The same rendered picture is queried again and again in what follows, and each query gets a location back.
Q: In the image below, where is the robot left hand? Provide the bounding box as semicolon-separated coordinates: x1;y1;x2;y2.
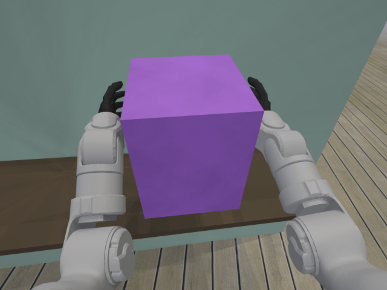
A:
98;81;125;117

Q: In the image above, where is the left robot forearm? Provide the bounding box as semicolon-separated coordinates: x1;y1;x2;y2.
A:
60;112;126;274

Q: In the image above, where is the robot left upper arm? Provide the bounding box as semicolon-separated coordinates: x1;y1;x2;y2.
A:
31;226;135;290

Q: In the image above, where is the carton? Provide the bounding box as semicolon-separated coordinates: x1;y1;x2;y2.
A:
120;54;264;219

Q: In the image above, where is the robot right upper arm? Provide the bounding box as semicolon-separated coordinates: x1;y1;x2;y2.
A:
286;210;387;290

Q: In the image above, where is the right robot forearm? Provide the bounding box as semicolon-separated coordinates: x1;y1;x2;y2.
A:
255;111;367;258

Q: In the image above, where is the robot right hand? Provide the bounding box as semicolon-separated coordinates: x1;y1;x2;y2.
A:
247;77;271;111

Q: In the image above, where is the table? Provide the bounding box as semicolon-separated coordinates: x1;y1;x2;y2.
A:
0;148;296;256

